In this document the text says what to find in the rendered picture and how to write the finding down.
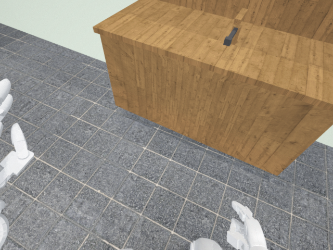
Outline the right robot hand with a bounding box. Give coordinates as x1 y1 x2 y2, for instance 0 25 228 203
227 201 267 250

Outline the counter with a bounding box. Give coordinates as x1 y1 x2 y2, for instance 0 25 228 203
93 0 333 176

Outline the right robot thigh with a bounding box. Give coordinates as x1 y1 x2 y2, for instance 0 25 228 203
190 238 222 250

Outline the tap lever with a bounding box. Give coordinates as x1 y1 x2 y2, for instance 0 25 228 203
223 27 238 46

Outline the left robot hand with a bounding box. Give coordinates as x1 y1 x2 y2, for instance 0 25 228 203
0 79 34 189

